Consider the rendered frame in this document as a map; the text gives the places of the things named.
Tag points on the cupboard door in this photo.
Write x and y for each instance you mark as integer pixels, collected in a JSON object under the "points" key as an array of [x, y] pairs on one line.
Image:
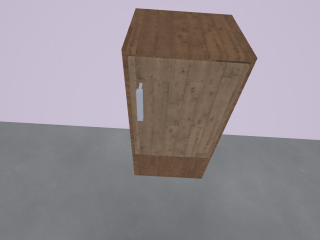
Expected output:
{"points": [[185, 103]]}

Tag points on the handle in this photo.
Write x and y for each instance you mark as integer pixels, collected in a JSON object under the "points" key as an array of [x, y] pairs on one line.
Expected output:
{"points": [[139, 103]]}

